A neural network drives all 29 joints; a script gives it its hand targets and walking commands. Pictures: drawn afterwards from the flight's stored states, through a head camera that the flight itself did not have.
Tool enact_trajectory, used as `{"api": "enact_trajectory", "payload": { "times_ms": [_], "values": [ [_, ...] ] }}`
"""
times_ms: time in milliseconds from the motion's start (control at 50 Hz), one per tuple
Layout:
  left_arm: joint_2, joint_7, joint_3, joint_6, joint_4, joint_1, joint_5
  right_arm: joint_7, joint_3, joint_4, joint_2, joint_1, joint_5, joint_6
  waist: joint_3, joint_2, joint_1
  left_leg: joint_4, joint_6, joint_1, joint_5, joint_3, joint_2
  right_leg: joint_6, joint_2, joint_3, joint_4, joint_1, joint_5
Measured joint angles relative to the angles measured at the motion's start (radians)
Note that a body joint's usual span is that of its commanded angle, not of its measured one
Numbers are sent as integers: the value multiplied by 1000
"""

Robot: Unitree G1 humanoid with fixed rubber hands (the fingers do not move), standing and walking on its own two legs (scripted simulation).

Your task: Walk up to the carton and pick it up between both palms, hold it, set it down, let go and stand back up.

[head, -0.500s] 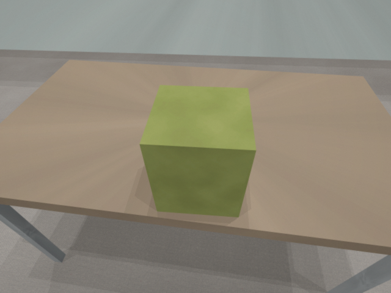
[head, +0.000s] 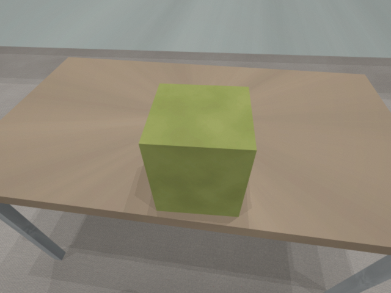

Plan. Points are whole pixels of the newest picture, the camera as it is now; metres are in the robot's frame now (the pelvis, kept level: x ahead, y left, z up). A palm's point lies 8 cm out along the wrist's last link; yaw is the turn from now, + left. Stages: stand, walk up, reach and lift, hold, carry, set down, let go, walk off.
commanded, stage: stand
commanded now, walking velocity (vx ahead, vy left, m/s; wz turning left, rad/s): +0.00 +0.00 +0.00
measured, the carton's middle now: (200, 152) +0.44 -0.01 +0.04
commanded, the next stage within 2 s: walk up in 1.40 s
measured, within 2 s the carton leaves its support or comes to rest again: neither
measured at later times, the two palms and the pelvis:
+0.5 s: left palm out of the picture +0.07 +0.28 -0.13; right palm out of the picture +0.06 -0.26 -0.13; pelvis +0.02 +0.01 +0.00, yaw -1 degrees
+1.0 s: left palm out of the picture +0.08 +0.28 -0.13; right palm out of the picture +0.07 -0.25 -0.13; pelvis +0.03 +0.02 +0.00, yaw +0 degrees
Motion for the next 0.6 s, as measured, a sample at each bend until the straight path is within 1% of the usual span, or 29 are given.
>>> {"api": "enact_trajectory", "payload": {
  "times_ms": [260, 400, 600],
  "values": [
    [4, 0, -15, -9, -8, -20, -4, 4, 10, 11, 13, -18, 5, 0, -7, -11, -15, 3, 7, 9, -15, 8, -3, 8, -4, 7, -5, 11, -9],
    [-1, 2, -15, -10, -14, -31, 0, 6, 11, 17, 22, -29, 3, 1, -5, -19, -11, 2, 14, 14, -20, 12, -10, 16, -12, 10, -4, 14, -15],
    [5, 4, -24, -4, 12, -31, 2, 4, -2, 22, 16, -33, 5, -8, 1, -20, -9, -22, 24, 34, -20, 22, -21, 26, -24, 18, -18, 28, -18]
  ]
}}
